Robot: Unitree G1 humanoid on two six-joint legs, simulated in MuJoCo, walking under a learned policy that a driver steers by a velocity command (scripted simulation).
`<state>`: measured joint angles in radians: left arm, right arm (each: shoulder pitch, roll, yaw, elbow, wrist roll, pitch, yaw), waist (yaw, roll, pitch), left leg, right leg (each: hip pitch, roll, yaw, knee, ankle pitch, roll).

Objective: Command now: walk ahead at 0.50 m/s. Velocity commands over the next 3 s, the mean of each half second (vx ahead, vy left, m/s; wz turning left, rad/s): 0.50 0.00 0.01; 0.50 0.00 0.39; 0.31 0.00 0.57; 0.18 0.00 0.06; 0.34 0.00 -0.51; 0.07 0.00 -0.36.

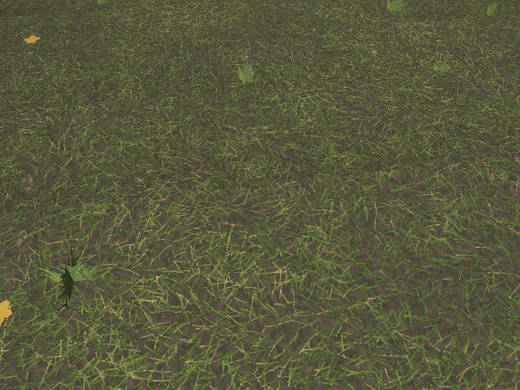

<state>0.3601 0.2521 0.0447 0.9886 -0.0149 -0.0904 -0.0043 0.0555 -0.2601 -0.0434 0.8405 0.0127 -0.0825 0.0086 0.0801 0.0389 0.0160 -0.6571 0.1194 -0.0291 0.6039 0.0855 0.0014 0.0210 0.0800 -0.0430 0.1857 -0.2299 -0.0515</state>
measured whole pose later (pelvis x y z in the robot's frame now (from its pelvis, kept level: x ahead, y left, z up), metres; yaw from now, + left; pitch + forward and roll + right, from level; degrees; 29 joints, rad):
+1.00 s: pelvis +0.57 +0.01 +0.00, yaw +14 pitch +1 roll -3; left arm 0.43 0.16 0.00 1.02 0.10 -0.12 0.00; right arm 0.16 -0.21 -0.01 0.91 -0.07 -0.08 0.10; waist 0.06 0.04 -0.01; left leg -0.73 0.12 -0.02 0.82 0.02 0.06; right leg 0.01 0.02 -0.22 0.16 -0.19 -0.03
